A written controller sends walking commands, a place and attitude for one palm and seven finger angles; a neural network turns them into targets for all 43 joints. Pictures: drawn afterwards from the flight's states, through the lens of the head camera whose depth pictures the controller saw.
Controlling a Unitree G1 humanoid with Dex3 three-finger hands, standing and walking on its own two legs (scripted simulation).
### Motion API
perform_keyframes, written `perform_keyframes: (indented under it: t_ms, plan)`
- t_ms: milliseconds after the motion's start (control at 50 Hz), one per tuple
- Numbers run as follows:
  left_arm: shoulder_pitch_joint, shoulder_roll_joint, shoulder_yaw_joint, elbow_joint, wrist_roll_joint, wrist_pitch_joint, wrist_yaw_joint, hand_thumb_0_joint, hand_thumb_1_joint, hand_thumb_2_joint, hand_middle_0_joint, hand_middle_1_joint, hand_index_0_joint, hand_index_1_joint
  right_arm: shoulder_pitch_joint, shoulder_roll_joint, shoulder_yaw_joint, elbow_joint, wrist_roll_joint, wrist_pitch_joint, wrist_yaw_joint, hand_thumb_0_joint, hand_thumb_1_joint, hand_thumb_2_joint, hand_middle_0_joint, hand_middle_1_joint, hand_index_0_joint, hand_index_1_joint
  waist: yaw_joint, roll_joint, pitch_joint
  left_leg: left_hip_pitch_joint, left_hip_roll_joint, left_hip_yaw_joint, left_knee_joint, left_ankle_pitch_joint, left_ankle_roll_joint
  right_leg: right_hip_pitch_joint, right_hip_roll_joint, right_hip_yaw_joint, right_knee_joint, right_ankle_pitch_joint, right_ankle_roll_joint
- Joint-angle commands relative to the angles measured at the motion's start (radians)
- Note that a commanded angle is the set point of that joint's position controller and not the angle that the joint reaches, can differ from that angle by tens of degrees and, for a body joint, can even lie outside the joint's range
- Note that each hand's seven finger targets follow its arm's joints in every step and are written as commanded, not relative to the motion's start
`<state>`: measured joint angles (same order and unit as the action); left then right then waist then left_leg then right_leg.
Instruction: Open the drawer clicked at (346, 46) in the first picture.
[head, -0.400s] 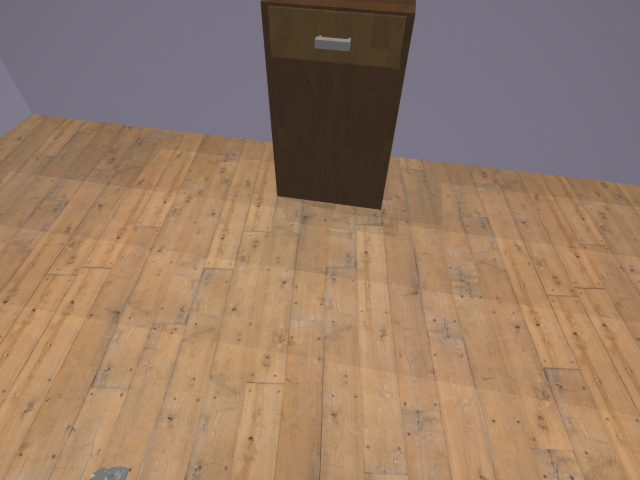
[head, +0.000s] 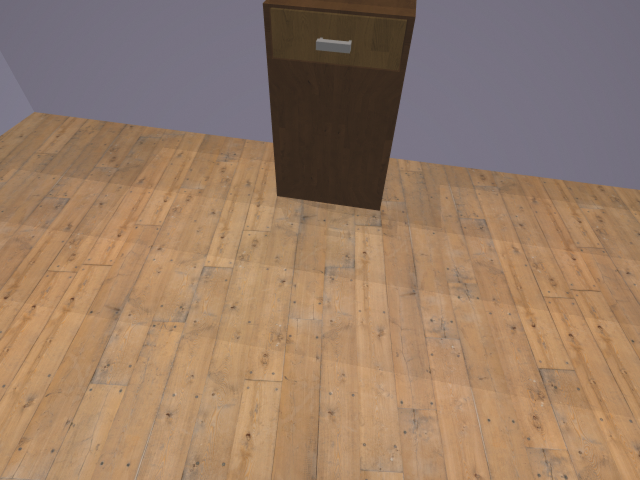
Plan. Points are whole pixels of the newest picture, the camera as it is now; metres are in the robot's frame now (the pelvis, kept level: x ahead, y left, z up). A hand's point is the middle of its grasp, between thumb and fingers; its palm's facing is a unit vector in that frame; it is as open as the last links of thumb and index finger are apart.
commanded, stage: stand and wait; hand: left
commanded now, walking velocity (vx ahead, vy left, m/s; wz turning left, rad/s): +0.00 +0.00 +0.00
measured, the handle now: (334, 43) +1.44 +0.03 -0.02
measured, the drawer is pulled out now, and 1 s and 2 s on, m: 0.00 0.00 0.00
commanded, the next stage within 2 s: look at it before walking up in 0.42 s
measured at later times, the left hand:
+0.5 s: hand out of the picture +0.07 +0.25 -0.15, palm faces -0.03 -0.94 -0.34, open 7.4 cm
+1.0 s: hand out of the picture +0.07 +0.25 -0.15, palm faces -0.03 -0.94 -0.34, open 7.4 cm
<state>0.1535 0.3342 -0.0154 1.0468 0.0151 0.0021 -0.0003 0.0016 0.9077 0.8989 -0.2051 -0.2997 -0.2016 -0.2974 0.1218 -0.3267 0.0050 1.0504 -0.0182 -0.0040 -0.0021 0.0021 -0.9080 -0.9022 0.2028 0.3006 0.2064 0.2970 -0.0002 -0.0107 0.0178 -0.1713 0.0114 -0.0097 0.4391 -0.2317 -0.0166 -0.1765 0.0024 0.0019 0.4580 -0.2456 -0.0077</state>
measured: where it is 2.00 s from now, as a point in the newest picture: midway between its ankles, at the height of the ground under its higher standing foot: outside the picture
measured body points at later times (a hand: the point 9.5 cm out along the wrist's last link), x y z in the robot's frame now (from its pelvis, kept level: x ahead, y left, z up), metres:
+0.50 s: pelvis +0.00 +0.00 +0.00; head -0.01 +0.00 +0.45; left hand +0.07 +0.30 -0.13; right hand +0.07 -0.30 -0.13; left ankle +0.00 +0.13 -0.74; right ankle +0.00 -0.11 -0.74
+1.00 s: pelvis +0.00 +0.00 +0.00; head +0.00 +0.01 +0.45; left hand +0.07 +0.30 -0.13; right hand +0.08 -0.30 -0.13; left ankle +0.00 +0.13 -0.74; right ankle +0.00 -0.11 -0.74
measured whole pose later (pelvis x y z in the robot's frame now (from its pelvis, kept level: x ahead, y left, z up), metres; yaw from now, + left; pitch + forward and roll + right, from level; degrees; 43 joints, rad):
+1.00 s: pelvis +0.00 +0.00 +0.00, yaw +0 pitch -2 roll +0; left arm 0.15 0.35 -0.01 1.09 0.02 0.00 0.00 0.00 0.91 0.90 -0.20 -0.30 -0.20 -0.30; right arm 0.12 -0.34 0.01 1.11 -0.01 -0.01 0.00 0.00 -0.91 -0.90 0.20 0.30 0.21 0.30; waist 0.00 -0.01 0.03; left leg -0.14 0.01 -0.01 0.38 -0.20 -0.02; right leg -0.14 0.00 0.00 0.39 -0.21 -0.01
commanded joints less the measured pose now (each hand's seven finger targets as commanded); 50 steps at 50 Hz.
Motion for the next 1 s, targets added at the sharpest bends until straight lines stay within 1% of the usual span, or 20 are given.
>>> perform_keyframes:
  t_ms: [0,40,100,160,180,240,280,300,420,540,600,680,720,740,760,780,820,880,980]
  plan:
    - [-0.056,0.21,0.052,-0.064,-0.005,-0.028,0.011,0.0,0.9,0.9,-0.2,-0.3,-0.2,-0.3,-0.052,-0.204,-0.049,-0.058,0.005,-0.031,-0.012,0.0,-0.9,-0.9,0.2,0.3,0.2,0.3,0.0,0.012,-0.047,0.01,0.095,-0.083,-0.077,0.121,0.048,-0.009,-0.121,0.113,-0.112,0.09,-0.033]
    - [-0.056,0.211,0.051,-0.055,-0.005,-0.028,0.01,0.0,0.9,0.9,-0.2,-0.3,-0.2,-0.3,-0.051,-0.205,-0.049,-0.05,0.005,-0.029,-0.011,0.0,-0.9,-0.9,0.2,0.3,0.2,0.3,0.0,0.011,-0.04,0.008,0.094,-0.084,-0.082,0.105,0.046,-0.014,-0.122,0.116,-0.121,0.069,-0.032]
    - [-0.052,0.214,0.05,-0.046,-0.006,-0.028,0.01,0.0,0.9,0.9,-0.2,-0.3,-0.2,-0.3,-0.044,-0.208,-0.047,-0.039,0.006,-0.03,-0.011,0.0,-0.9,-0.9,0.2,0.3,0.2,0.3,0.001,0.017,-0.047,0.007,0.096,-0.088,-0.087,0.11,0.046,-0.003,-0.121,0.116,-0.121,0.075,-0.032]
    - [-0.054,0.215,0.049,-0.037,-0.006,-0.026,0.009,0.0,0.9,0.9,-0.2,-0.3,-0.2,-0.3,-0.039,-0.212,-0.044,-0.027,0.007,-0.03,-0.01,0.0,-0.9,-0.9,0.2,0.3,0.2,0.3,0.002,0.012,-0.031,-0.004,0.097,-0.09,-0.098,0.095,0.045,-0.006,-0.12,0.114,-0.127,0.055,-0.03]
    - [-0.051,0.215,0.049,-0.035,-0.006,-0.026,0.009,0.0,0.9,0.9,-0.2,-0.3,-0.2,-0.3,-0.039,-0.213,-0.044,-0.026,0.007,-0.029,-0.01,0.0,-0.9,-0.9,0.2,0.3,0.2,0.3,0.003,0.019,-0.032,-0.004,0.098,-0.093,-0.1,0.093,0.046,-0.006,-0.118,0.115,-0.127,0.052,-0.031]
    - [-0.048,0.215,0.048,-0.028,-0.006,-0.026,0.009,0.0,0.9,0.9,-0.2,-0.3,-0.2,-0.3,-0.038,-0.214,-0.043,-0.018,0.007,-0.03,-0.01,0.0,-0.9,-0.9,0.2,0.3,0.2,0.3,0.003,0.015,-0.032,0.002,0.099,-0.09,-0.102,0.092,0.045,-0.007,-0.122,0.116,-0.135,0.051,-0.03]
    - [-0.051,0.217,0.049,-0.029,-0.006,-0.026,0.009,0.0,0.9,0.9,-0.2,-0.3,-0.2,-0.3,-0.032,-0.217,-0.043,-0.017,0.008,-0.03,-0.01,0.0,-0.9,-0.9,0.2,0.3,0.2,0.3,0.001,0.007,-0.043,0.009,0.101,-0.095,-0.103,0.107,0.045,0.001,-0.119,0.113,-0.129,0.069,-0.03]
    - [-0.05,0.215,0.048,-0.027,-0.006,-0.027,0.009,0.0,0.9,0.9,-0.2,-0.3,-0.2,-0.3,-0.033,-0.215,-0.043,-0.013,0.008,-0.031,-0.01,0.0,-0.9,-0.9,0.2,0.3,0.2,0.3,0.003,0.016,-0.046,0.008,0.103,-0.093,-0.105,0.109,0.046,0.006,-0.122,0.112,-0.129,0.073,-0.029]
    - [-0.053,0.216,0.048,-0.026,-0.005,-0.027,0.01,0.0,0.9,0.9,-0.2,-0.3,-0.2,-0.3,-0.038,-0.215,-0.042,-0.011,0.008,-0.03,-0.009,0.0,-0.9,-0.9,0.2,0.3,0.2,0.3,0.004,0.01,-0.027,0.005,0.101,-0.095,-0.111,0.109,0.044,0.0,-0.121,0.112,-0.136,0.073,-0.027]
    - [-0.055,0.215,0.047,-0.026,-0.004,-0.027,0.009,0.0,0.9,0.9,-0.2,-0.3,-0.2,-0.3,-0.041,-0.215,-0.042,-0.011,0.008,-0.029,-0.009,0.0,-0.9,-0.9,0.2,0.3,0.2,0.3,0.002,0.01,-0.029,0.013,0.102,-0.094,-0.114,0.114,0.044,-0.002,-0.122,0.111,-0.141,0.077,-0.026]
    - [-0.056,0.213,0.049,-0.028,-0.003,-0.028,0.01,0.0,0.9,0.9,-0.2,-0.3,-0.2,-0.3,-0.039,-0.215,-0.043,-0.009,0.008,-0.032,-0.009,0.0,-0.9,-0.9,0.2,0.3,0.2,0.3,0.001,0.015,-0.046,0.024,0.106,-0.095,-0.116,0.137,0.045,0.011,-0.122,0.106,-0.134,0.106,-0.025]
    - [-0.053,0.215,0.048,-0.029,-0.003,-0.028,0.01,0.0,0.9,0.9,-0.2,-0.3,-0.2,-0.3,-0.046,-0.215,-0.042,-0.011,0.01,-0.03,-0.009,0.0,-0.9,-0.9,0.2,0.3,0.2,0.3,0.005,0.018,-0.031,0.022,0.104,-0.097,-0.12,0.132,0.045,0.007,-0.121,0.105,-0.14,0.102,-0.025]
    - [-0.054,0.214,0.048,-0.028,-0.003,-0.028,0.01,0.0,0.9,0.9,-0.2,-0.3,-0.2,-0.3,-0.045,-0.214,-0.042,-0.011,0.009,-0.031,-0.009,0.0,-0.9,-0.9,0.2,0.3,0.2,0.3,0.003,0.013,-0.039,0.025,0.104,-0.096,-0.12,0.135,0.044,0.014,-0.123,0.106,-0.142,0.107,-0.025]
    - [-0.052,0.212,0.048,-0.028,-0.003,-0.028,0.01,0.0,0.9,0.9,-0.2,-0.3,-0.2,-0.3,-0.048,-0.214,-0.042,-0.011,0.009,-0.031,-0.009,0.0,-0.9,-0.9,0.2,0.3,0.2,0.3,0.003,0.017,-0.028,0.023,0.104,-0.095,-0.122,0.133,0.044,0.007,-0.123,0.108,-0.145,0.105,-0.025]
    - [-0.056,0.214,0.047,-0.026,-0.003,-0.028,0.01,0.0,0.9,0.9,-0.2,-0.3,-0.2,-0.3,-0.045,-0.216,-0.041,-0.01,0.009,-0.031,-0.009,0.0,-0.9,-0.9,0.2,0.3,0.2,0.3,0.001,0.007,-0.036,0.028,0.105,-0.097,-0.123,0.143,0.043,0.014,-0.122,0.108,-0.143,0.115,-0.025]
    - [-0.051,0.214,0.048,-0.028,-0.003,-0.029,0.01,0.0,0.9,0.9,-0.2,-0.3,-0.2,-0.3,-0.046,-0.216,-0.042,-0.012,0.01,-0.03,-0.009,0.0,-0.9,-0.9,0.2,0.3,0.2,0.3,0.004,0.017,-0.042,0.035,0.105,-0.095,-0.118,0.148,0.043,0.015,-0.123,0.107,-0.143,0.122,-0.025]
    - [-0.052,0.214,0.047,-0.026,-0.003,-0.029,0.01,0.0,0.9,0.9,-0.2,-0.3,-0.2,-0.3,-0.048,-0.214,-0.041,-0.011,0.01,-0.03,-0.009,0.0,-0.9,-0.9,0.2,0.3,0.2,0.3,0.002,0.014,-0.035,0.032,0.103,-0.093,-0.119,0.144,0.042,0.012,-0.124,0.108,-0.147,0.122,-0.025]
    - [-0.047,0.215,0.048,-0.025,-0.003,-0.031,0.01,0.0,0.9,0.9,-0.2,-0.3,-0.2,-0.3,-0.047,-0.216,-0.042,-0.009,0.01,-0.03,-0.009,0.0,-0.9,-0.9,0.2,0.3,0.2,0.3,0.003,0.006,-0.049,0.045,0.106,-0.091,-0.115,0.163,0.042,0.021,-0.126,0.106,-0.145,0.147,-0.026]
    - [-0.045,0.216,0.048,-0.022,-0.004,-0.03,0.01,0.0,0.9,0.9,-0.2,-0.3,-0.2,-0.3,-0.048,-0.218,-0.041,-0.008,0.011,-0.03,-0.01,0.0,-0.9,-0.9,0.2,0.3,0.2,0.3,0.003,0.015,-0.049,0.049,0.106,-0.093,-0.12,0.174,0.041,0.029,-0.124,0.103,-0.144,0.161,-0.025]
